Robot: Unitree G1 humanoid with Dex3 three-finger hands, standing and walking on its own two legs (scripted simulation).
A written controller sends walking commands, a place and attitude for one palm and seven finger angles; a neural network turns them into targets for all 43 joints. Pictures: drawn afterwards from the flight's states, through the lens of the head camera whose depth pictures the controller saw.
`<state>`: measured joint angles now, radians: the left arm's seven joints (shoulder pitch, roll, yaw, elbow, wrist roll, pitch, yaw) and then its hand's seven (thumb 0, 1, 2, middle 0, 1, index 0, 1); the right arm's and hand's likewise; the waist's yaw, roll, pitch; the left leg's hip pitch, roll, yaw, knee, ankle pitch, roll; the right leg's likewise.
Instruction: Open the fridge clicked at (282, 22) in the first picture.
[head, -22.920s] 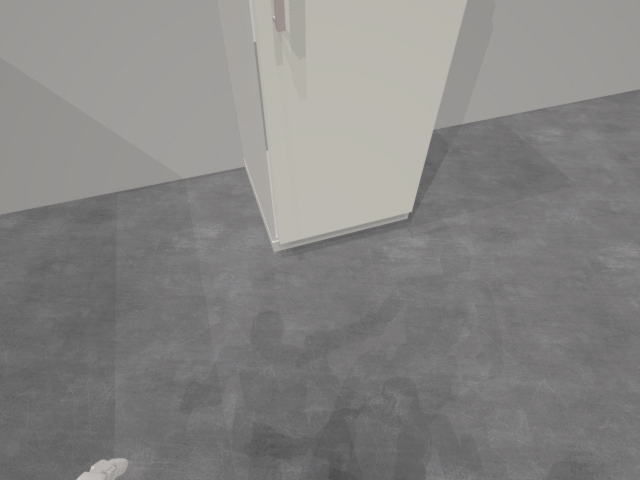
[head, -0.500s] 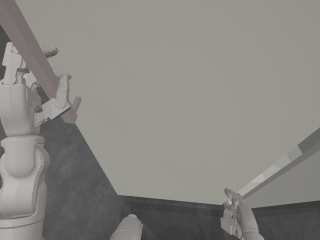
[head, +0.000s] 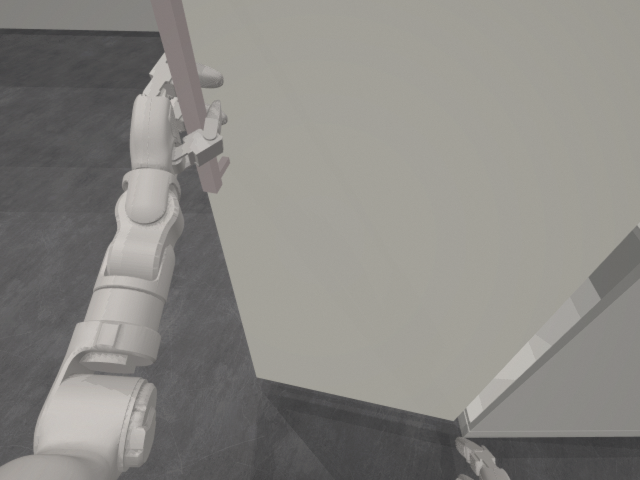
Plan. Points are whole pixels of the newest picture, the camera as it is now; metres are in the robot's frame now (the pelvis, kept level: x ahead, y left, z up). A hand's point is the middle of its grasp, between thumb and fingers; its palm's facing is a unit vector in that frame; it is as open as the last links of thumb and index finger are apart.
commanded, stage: stop walking and hold the door back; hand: left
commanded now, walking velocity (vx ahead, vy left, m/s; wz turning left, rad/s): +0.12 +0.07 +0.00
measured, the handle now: (194, 71) +0.45 +0.19 +0.28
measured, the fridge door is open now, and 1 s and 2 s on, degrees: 77 74 73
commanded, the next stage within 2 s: loosen the grip on the handle in 0.56 s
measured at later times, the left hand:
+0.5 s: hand (219, 129) +0.44 +0.17 +0.22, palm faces +0.11 -0.99 -0.13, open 5.5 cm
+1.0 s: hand (212, 126) +0.44 +0.18 +0.22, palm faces +0.13 -0.98 -0.15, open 11.9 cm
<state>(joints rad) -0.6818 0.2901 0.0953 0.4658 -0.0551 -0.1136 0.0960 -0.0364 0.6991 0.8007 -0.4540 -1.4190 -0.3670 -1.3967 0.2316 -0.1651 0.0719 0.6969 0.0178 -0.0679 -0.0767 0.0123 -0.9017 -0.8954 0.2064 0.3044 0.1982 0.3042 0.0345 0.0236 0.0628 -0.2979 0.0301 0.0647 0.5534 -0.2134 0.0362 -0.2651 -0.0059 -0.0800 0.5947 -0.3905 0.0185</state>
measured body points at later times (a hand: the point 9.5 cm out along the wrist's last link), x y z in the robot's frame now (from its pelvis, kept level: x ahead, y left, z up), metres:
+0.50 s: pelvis +0.00 +0.03 +0.00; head +0.02 +0.03 +0.45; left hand +0.42 +0.22 +0.23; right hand +0.10 -0.23 -0.12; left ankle +0.05 +0.14 -0.73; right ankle +0.03 -0.11 -0.73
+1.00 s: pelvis +0.01 +0.01 +0.00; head +0.02 +0.01 +0.45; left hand +0.43 +0.23 +0.23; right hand +0.10 -0.26 -0.10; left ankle +0.05 +0.14 -0.73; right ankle +0.03 -0.11 -0.73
